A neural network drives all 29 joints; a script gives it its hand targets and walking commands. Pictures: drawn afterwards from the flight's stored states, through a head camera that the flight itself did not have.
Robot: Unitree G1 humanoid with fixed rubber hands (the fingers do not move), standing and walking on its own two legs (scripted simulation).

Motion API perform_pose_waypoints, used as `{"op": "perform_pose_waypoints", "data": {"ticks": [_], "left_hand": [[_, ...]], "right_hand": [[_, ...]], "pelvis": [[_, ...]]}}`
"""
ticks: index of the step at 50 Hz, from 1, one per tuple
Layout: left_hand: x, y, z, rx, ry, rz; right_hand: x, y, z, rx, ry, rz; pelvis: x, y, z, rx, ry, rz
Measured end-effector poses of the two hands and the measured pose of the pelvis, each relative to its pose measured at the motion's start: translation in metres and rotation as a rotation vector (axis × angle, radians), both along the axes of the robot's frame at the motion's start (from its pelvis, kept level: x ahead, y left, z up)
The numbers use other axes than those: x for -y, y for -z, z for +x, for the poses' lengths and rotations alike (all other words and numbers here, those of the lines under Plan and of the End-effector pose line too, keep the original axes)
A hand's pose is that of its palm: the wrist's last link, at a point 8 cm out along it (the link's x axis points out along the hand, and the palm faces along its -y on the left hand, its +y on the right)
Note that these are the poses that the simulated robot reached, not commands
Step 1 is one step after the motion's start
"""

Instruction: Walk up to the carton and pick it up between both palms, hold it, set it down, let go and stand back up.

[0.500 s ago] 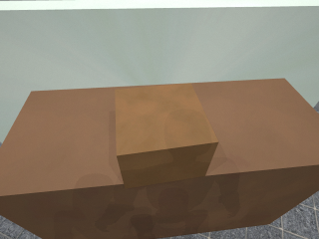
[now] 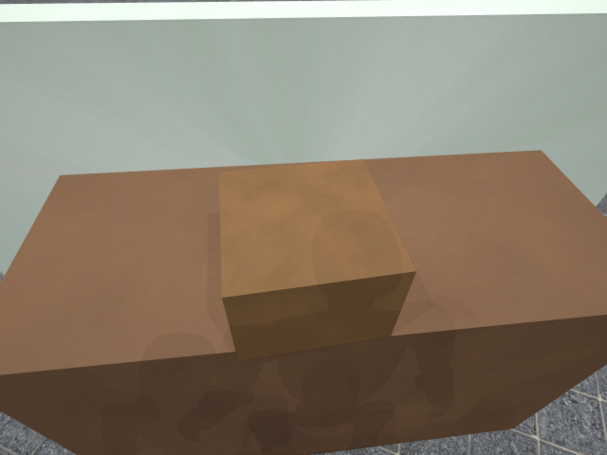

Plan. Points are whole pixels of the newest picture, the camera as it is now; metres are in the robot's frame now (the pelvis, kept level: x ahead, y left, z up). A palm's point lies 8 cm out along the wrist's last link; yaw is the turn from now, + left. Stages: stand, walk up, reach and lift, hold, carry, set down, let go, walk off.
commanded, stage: stand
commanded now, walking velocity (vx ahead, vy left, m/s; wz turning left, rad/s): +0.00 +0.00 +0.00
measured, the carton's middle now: (304, 253) +0.43 +0.00 +0.02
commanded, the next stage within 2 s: walk up in 1.82 s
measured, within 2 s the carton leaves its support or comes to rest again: neither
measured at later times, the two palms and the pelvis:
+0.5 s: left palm out of the picture +0.02 +0.29 -0.13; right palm out of the picture +0.06 -0.29 -0.13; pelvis +0.00 +0.00 +0.00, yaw +0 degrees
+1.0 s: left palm out of the picture +0.01 +0.28 -0.13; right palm out of the picture +0.05 -0.28 -0.13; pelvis +0.00 +0.00 +0.00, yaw +1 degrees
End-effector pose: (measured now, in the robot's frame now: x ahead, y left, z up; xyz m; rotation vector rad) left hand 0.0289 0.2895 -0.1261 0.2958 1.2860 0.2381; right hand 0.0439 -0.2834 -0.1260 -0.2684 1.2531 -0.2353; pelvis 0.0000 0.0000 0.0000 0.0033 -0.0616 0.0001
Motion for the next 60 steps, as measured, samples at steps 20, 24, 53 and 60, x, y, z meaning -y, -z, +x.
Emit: {"op": "perform_pose_waypoints", "data": {"ticks": [20, 24, 53, 60], "left_hand": [[-0.003, -0.001, -0.009, -0.03, -0.021, 0.007], [0.001, 0.0, -0.005, -0.018, -0.014, 0.0], [0.004, 0.001, -0.022, -0.029, -0.033, -0.003], [0.001, 0.001, -0.029, -0.045, -0.04, 0.001]], "right_hand": [[0.001, 0.001, 0.009, -0.005, -0.019, -0.003], [0.003, 0.0, 0.013, 0.012, -0.017, -0.005], [0.001, 0.002, 0.0, -0.017, -0.01, 0.002], [0.004, 0.0, 0.002, -0.006, -0.017, -0.008]], "pelvis": [[0.001, 0.0, 0.001, -0.004, -0.003, -0.001], [0.001, 0.0, 0.001, -0.006, -0.004, -0.002], [0.002, 0.0, 0.001, 0.009, -0.011, -0.001], [0.002, 0.0, -0.003, 0.01, -0.015, -0.001]]}}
